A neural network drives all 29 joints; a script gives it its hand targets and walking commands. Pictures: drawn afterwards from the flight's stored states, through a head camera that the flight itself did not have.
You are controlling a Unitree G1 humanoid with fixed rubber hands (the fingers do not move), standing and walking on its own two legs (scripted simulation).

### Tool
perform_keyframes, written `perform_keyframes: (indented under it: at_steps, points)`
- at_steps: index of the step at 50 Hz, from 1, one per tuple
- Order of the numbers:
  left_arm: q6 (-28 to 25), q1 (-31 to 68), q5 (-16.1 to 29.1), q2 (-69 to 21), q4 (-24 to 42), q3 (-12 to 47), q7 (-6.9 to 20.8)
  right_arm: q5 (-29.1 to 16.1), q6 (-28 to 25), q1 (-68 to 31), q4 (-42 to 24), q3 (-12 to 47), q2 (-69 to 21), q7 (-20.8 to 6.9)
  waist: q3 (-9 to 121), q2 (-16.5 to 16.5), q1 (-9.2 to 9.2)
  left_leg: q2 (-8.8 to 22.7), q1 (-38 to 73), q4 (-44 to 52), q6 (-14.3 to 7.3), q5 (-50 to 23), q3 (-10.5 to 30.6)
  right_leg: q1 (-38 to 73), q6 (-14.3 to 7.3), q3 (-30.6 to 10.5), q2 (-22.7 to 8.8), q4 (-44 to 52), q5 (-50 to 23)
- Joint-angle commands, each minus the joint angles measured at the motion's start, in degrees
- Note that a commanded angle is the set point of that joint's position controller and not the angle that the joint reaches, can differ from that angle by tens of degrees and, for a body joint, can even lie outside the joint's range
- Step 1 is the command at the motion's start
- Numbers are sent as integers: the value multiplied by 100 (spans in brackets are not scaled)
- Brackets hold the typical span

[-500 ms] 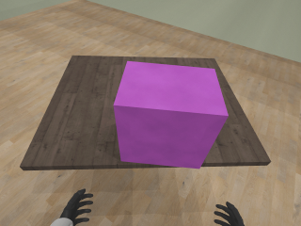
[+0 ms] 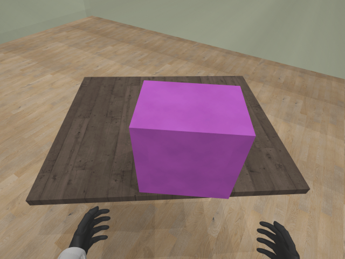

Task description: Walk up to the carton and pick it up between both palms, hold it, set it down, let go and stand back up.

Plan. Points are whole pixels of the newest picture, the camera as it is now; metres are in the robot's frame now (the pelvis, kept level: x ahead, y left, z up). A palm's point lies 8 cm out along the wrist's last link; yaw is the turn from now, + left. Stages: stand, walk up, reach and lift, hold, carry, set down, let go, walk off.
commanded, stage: reach and lift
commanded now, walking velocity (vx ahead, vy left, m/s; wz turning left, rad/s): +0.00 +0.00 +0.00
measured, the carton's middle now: (187, 141) +0.41 +0.01 +0.05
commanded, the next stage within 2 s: none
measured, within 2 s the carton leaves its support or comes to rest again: neither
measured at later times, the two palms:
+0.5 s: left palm (82, 229) +0.17 +0.22 +0.02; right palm (296, 242) +0.18 -0.22 +0.02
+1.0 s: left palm (85, 193) +0.23 +0.22 +0.06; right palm (293, 207) +0.24 -0.22 +0.06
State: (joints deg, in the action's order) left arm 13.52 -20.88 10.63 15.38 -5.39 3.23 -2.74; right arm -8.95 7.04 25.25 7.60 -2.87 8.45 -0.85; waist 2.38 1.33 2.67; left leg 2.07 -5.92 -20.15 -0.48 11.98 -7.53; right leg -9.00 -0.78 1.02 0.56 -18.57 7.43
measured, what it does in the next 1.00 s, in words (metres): stands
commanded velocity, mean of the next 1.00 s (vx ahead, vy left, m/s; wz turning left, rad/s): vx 0.00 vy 0.00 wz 0.00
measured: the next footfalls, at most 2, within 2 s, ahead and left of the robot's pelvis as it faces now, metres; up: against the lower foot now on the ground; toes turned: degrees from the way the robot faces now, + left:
none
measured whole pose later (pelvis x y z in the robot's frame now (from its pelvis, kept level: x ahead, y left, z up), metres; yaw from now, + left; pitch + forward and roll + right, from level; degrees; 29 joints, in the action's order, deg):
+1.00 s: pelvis +0.03 -0.01 +0.00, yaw +1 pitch -3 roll -1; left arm 13.5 -16.5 15.0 17.2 10.0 0.2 -3.6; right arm -19.7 8.0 21.0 -8.1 -1.2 16.9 2.4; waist -0.2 1.0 1.8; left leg 2.5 0.7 -14.0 0.4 11.4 -6.0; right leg -0.9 -1.3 2.4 1.4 -10.5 6.5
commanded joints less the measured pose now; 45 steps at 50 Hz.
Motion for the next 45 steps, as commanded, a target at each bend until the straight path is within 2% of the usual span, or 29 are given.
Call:
perform_keyframes:
  at_steps: [1,22,24,28,36,45]
  points:
    - [-407,449,80,633,986,-302,-27,-43,-315,-223,-1158,-261,656,1,-166,-263,-20,107,-773,642,132,-164,352,353,-142,-414,-56,416,186]
    - [-1727,233,426,888,1409,-237,-58,-406,-1157,-9,-1950,-195,959,64,-165,-165,52,62,-433,710,58,-723,386,639,-137,-517,-122,629,-160]
    - [-1812,241,421,886,1415,-230,-68,-454,-1192,0,-1885,-185,980,73,-227,-240,58,45,-429,733,56,-767,387,716,-153,-538,-138,656,-186]
    - [-1894,314,473,927,1457,-243,-71,-527,-1254,-130,-2015,-194,1073,124,-198,-116,25,43,-377,778,35,-733,405,833,-151,-539,-156,698,-246]
    - [-1524,649,507,934,1725,-308,-69,-747,-961,-441,-2124,-190,1274,208,-187,-134,-59,49,-165,819,69,-929,450,985,-171,-529,-177,796,-582]
    - [-490,961,396,854,2482,-615,-78,-982,-312,-776,-2612,-232,1556,309,-5,-223,-73,25,6,833,142,-1488,445,1378,-181,-467,-92,818,-1259]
